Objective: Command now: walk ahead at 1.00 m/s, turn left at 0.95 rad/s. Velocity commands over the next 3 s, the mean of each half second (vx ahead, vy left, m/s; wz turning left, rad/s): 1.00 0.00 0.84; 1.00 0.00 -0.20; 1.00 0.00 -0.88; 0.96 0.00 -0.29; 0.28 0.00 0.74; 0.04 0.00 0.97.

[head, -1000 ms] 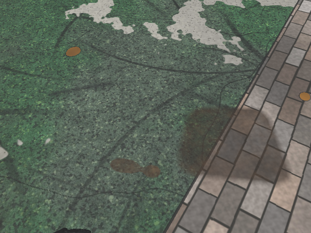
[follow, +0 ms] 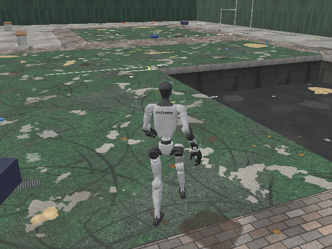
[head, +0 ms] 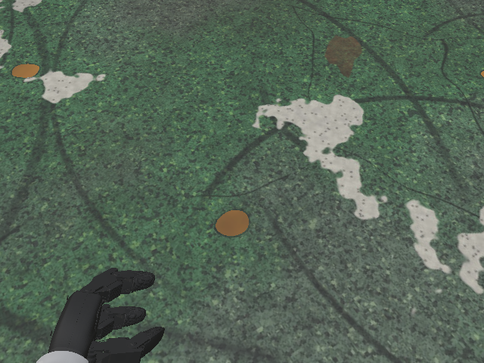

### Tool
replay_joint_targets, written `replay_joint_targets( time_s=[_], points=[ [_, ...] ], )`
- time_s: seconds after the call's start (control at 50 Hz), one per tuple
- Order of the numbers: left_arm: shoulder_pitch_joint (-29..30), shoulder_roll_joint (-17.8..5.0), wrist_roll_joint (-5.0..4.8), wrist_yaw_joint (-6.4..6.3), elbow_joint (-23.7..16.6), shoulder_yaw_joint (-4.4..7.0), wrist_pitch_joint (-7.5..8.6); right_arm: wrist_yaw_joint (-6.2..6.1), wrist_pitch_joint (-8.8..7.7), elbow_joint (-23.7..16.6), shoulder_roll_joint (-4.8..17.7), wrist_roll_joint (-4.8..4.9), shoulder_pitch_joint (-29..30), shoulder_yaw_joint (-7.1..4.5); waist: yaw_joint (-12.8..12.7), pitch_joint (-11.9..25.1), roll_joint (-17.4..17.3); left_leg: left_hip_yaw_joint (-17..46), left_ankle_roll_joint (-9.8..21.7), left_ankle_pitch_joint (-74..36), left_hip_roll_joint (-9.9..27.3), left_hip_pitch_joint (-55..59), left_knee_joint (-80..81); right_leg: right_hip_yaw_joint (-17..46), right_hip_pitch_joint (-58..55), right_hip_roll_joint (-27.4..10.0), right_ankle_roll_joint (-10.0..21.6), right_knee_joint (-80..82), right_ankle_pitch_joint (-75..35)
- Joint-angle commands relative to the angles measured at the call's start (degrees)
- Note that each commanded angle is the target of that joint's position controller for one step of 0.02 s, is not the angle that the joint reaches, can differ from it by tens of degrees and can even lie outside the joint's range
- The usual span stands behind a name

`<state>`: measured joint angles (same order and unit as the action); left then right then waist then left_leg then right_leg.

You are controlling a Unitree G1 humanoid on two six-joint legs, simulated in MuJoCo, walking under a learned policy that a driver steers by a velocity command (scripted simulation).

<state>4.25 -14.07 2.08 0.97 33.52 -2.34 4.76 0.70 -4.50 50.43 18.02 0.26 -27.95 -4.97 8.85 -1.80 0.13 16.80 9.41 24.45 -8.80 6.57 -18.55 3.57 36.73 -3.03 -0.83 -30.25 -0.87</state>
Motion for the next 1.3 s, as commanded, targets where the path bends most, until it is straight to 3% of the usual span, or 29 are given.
replay_joint_targets(
  time_s=[0.02, 0.04, 0.06, 0.08, 0.12, 0.18, 0.28, 0.36, 0.42, 0.48, 0.5, 0.52, 0.54, 0.56, 0.6, 0.64, 0.72, 0.8, 0.86, 0.9, 0.94, 0.96, 0.98, 1.0, 1.04, 1.08, 1.12, 1.22, 1.3],
  points=[
    [-21.0, -13.0, -0.8, -2.22, 1.6, 5.33, 0.98, -0.05, -1.13, -5.0, 13.5, -0.59, 7.9, -2.96, -17.1, 13.2, -3.7, 5.2, -1.0, -55.9, 7.5, -16.5, -25.4, -1.8, -40.3, 2.7, 1.8, 0.6, 6.6],
    [-33.8, -17.0, 0.6, -3.52, 3.7, 6.98, 1.02, 0.09, -1.8, -6.8, 7.6, -0.79, 9.7, -1.4, -21.7, 20.8, 1.0, 1.6, -1.2, -38.2, 4.9, -25.3, -43.7, 7.6, -54.3, -7.6, 3.3, -1.2, 24.2],
    [-31.7, -20.4, 3.17, -3.17, 3.5, 7.66, 0.9, -0.11, -1.44, -9.6, -1.2, 2.28, 2.6, 1.0, -14.3, 27.2, 19.2, -5.3, -2.9, 6.3, -1.1, -42.9, -60.0, 38.4, -65.5, -25.3, 8.3, 8.6, 36.0],
    [-26.4, -17.2, 1.82, -2.41, 3.0, 8.17, 0.33, -0.76, -0.54, -9.7, 3.8, 0.94, 4.0, 1.29, -13.1, 24.1, 17.5, -8.2, -1.7, 0.5, 4.3, -49.4, -64.2, 47.0, -60.0, -24.1, 9.7, 13.5, 46.2],
    [-20.6, -8.3, 1.14, -1.89, 3.6, 6.3, -0.06, 0.21, 0.85, -9.3, 6.0, -1.28, 11.9, 0.75, -12.8, 8.7, 3.2, -11.0, -2.7, -8.3, 9.4, -49.9, -59.9, 26.6, -43.8, -18.1, 8.3, 14.5, 34.2],
    [-24.9, -5.5, 0.32, -1.35, 9.0, 5.5, 1.04, 2.4, 3.01, -12.4, 1.5, -2.34, 16.0, 1.77, -10.4, 2.0, 4.5, -11.8, -3.3, -8.2, 13.5, -50.1, -58.1, 11.1, -34.1, -14.6, 6.5, 17.2, 17.8],
    [-22.8, -6.4, -0.78, -0.29, 11.4, 5.56, 3.09, 3.94, 4.25, -18.9, 0.4, -2.13, 24.4, 3.18, -6.7, -2.6, 6.0, -14.7, -3.4, -20.3, 15.1, -51.4, -49.2, -8.2, -27.8, -11.7, 3.7, 22.3, -1.3],
    [-28.0, -8.8, -0.49, -0.59, 14.1, 5.76, 3.29, 5.31, 3.54, -20.4, 0.2, -2.48, 32.3, 4.19, -8.9, -7.5, 1.2, -22.9, -0.6, -26.2, 11.0, -43.1, -29.1, -17.1, -28.6, -8.7, 2.9, 26.6, -16.0],
    [-31.4, -13.9, -0.43, -1.51, 15.0, 6.36, 2.15, 4.35, 2.73, -18.0, 1.8, -2.84, 29.0, 3.84, -6.3, -3.0, 5.3, -26.3, 2.1, -20.8, 4.2, -33.1, -23.7, -18.1, -37.9, -11.2, 3.5, 18.0, -52.4],
    [-27.2, -17.0, -0.33, -2.34, 13.7, 6.85, -0.3, 1.95, 2.22, -9.2, 8.1, -3.37, 2.3, 0.55, 7.2, 10.1, 6.4, -20.8, 5.4, -14.0, 2.2, -2.2, -13.9, -18.2, -31.1, -11.3, 5.2, -21.6, -52.3],
    [-30.5, -10.1, 0.7, -1.51, 12.4, 5.68, -0.29, 0.7, 2.53, -8.1, 12.7, -3.49, 3.3, -0.89, 0.4, 12.8, -4.5, -6.5, 5.2, -8.2, 14.0, 10.1, -17.2, -16.1, -15.2, -5.0, 4.5, -42.7, 9.1],
    [-34.4, -7.8, -1.91, -0.85, 8.0, 4.89, 0.09, 0.41, 2.92, -10.5, 16.7, -3.14, 5.4, -1.76, -4.4, 23.1, -13.7, 26.0, 13.3, -4.4, 27.7, 21.9, -7.4, -8.1, 2.8, 2.2, 2.9, -60.7, 30.5],
    [-24.1, -11.1, -1.72, -1.07, 6.1, 5.41, 0.99, 0.02, 2.9, -10.0, 14.2, -2.29, 3.6, -1.91, -0.6, 19.0, -2.7, 24.5, 11.0, -5.5, 25.0, 17.8, -0.8, -1.4, 8.4, 0.1, 3.6, -60.1, 22.7],
    [-22.4, -9.4, -2.31, -0.97, 5.7, 4.89, 1.44, -0.55, 2.3, -8.2, 12.5, -1.99, 5.3, -1.55, -3.3, 9.0, -1.5, 17.2, 10.2, -10.2, 24.2, 8.7, 1.2, -2.1, 10.1, -1.7, 3.6, -56.0, 19.4],
    [-23.7, -7.2, -0.61, -0.55, 7.5, 4.22, 0.38, -0.86, 0.82, -7.2, 7.6, -2.04, 9.0, -0.21, -8.8, 2.1, 4.5, 6.9, 6.8, -15.2, 19.4, -7.6, 4.0, -1.2, 3.0, -5.1, 3.3, -47.2, 18.6],
    [-26.1, -5.7, 0.22, 0.42, 8.5, 3.93, -1.72, -0.86, -0.59, -6.3, 3.9, -1.45, 9.3, 1.11, -11.6, 0.6, 1.5, 2.1, 6.8, -17.6, 18.0, -15.1, 7.3, -0.8, -1.3, -6.7, 2.0, -41.7, 19.8],
    [-13.8, -4.1, -1.18, 1.66, 5.2, 3.48, -2.29, 0.33, -2.65, -4.4, 4.0, -1.18, 6.5, 1.13, -8.8, -6.6, -0.7, -12.1, 2.0, -28.6, 13.7, -19.0, 14.1, -2.8, 3.5, -5.4, 2.8, -26.7, 6.3],
    [-8.0, -3.2, -2.01, 2.93, 4.0, 2.93, -1.42, 0.2, -4.5, -3.2, 4.3, -0.36, 4.6, 1.84, -7.5, -5.9, -0.7, -21.3, -3.4, -45.9, 14.1, -15.9, 18.4, -8.5, -5.5, -1.1, 6.5, -10.9, -12.1],
    [-9.2, -5.5, -1.45, 3.04, 5.3, 3.39, -1.29, -1.5, -4.19, -2.4, 7.4, -1.27, 3.2, 1.62, -8.7, -1.7, -3.5, -25.1, -7.0, -75.9, 15.8, -2.4, 11.0, -13.1, -8.5, 5.1, 8.8, -6.5, -9.6],
    [-19.1, -9.1, -1.05, 2.61, 8.1, 4.64, -1.92, -3.23, -2.35, -2.9, 10.0, -2.86, 5.1, 0.9, -14.7, 4.5, -7.2, -26.2, -9.0, -93.9, 18.1, 2.2, -5.6, -14.6, -17.1, 9.8, 10.2, -7.3, -0.4],
    [-42.8, -13.9, -0.99, 1.49, 14.7, 7.39, -2.38, -3.91, -0.44, -5.3, 12.6, -3.54, 12.8, -0.01, -27.5, 11.6, -5.7, -26.6, -8.9, -85.2, 16.5, -9.7, -44.0, -7.9, -39.0, 8.2, 14.8, -3.2, 7.4],
    [-42.6, -16.3, -1.39, 0.58, 16.2, 8.23, -3.06, -2.55, -1.53, -6.8, 3.5, -4.31, 13.5, 2.32, -22.2, 9.5, 7.6, -24.4, -8.1, -15.9, 7.5, -30.6, -66.7, 1.9, -49.7, 0.9, 17.2, -9.4, 7.5],
    [-35.6, -21.3, -0.93, 0.36, 13.9, 9.68, -3.77, -1.6, -2.69, -12.0, 1.1, -1.25, 9.0, 3.35, -14.6, 17.1, 21.3, -15.0, -11.3, 5.5, 0.9, -54.4, -83.2, 38.2, -63.1, -10.7, 30.6, 4.0, 16.6],
    [-32.2, -17.6, -1.2, 0.15, 11.0, 9.56, -3.74, -1.43, -4.04, -13.2, 4.0, -2.35, 12.5, 4.25, -16.1, 15.0, 6.2, -9.2, -9.1, -1.5, 5.6, -58.1, -78.6, 44.8, -59.2, -12.0, 28.9, 14.2, 23.7],
    [-29.2, -11.7, -1.37, -0.17, 12.3, 8.25, -3.34, -0.79, -4.45, -13.7, 4.6, -3.23, 16.3, 4.54, -10.7, 3.0, -6.8, -10.0, -8.4, -7.1, 10.7, -51.9, -65.0, 34.4, -38.9, -8.4, 23.1, 17.5, 19.9],
    [-27.6, -10.6, -1.59, -0.63, 12.5, 7.47, -2.0, -0.56, -1.61, -14.6, 3.1, -5.01, 16.4, 5.23, -6.7, -1.5, -7.0, -10.9, -10.4, -5.0, 13.2, -46.1, -58.3, 26.2, -25.2, -3.3, 21.2, 18.7, 14.1],
    [-27.0, -11.9, -1.95, -0.24, 11.8, 7.7, -0.66, -0.26, 0.3, -16.7, 2.3, -5.06, 19.3, 5.87, -6.3, -3.5, -4.3, -13.8, -11.8, -5.1, 14.5, -42.3, -47.9, 20.7, -16.1, 0.3, 20.8, 21.0, 10.9],
    [-29.1, -13.4, -2.87, 0.23, 11.3, 9.0, -0.2, 0.81, 0.05, -21.6, 0.1, -2.24, 32.0, 7.09, -12.6, -2.6, 1.6, -17.8, -12.3, -29.5, 11.4, -31.6, -20.5, 16.3, -15.3, 4.5, 15.2, 20.9, -5.8],
    [-29.6, -15.2, -2.54, -0.46, 10.8, 9.89, -0.57, -0.17, -0.63, -21.5, 3.7, -2.01, 30.4, 5.7, -12.6, 1.8, 3.4, -15.8, -10.8, -26.6, 8.2, -25.2, -10.1, 19.3, -28.1, 2.3, 11.5, 11.4, -19.1]
  ],
)
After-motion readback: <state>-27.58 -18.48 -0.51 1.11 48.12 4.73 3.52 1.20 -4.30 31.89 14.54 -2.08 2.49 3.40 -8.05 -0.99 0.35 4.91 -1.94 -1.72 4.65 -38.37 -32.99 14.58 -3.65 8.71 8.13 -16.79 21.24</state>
